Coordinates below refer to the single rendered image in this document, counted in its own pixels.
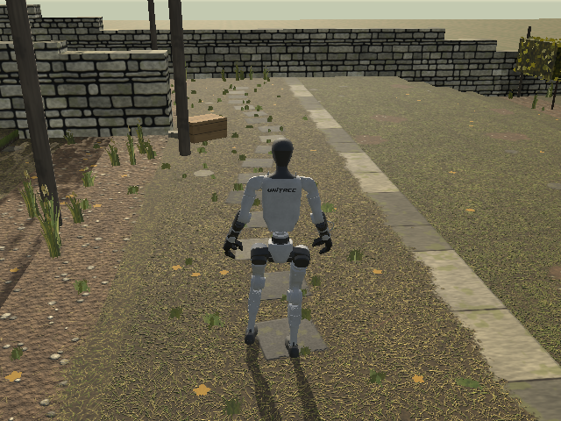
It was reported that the left robot foot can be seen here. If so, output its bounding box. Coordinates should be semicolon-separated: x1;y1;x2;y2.
245;325;258;345

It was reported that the humanoid robot head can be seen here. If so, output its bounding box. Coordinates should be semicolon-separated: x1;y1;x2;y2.
267;138;297;179

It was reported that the robot left forearm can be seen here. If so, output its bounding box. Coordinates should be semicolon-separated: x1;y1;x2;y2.
226;210;245;243

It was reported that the robot left upper arm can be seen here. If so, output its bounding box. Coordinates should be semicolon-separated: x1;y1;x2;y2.
237;175;264;224

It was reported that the robot right upper arm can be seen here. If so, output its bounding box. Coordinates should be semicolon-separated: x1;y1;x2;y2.
300;176;324;224

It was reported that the robot right forearm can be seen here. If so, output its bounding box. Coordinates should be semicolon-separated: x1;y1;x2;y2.
315;211;330;240

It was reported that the right robot hand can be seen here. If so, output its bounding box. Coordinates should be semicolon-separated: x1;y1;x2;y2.
312;238;332;254

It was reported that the left robot hand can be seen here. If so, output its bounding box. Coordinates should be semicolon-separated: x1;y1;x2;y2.
223;238;243;259

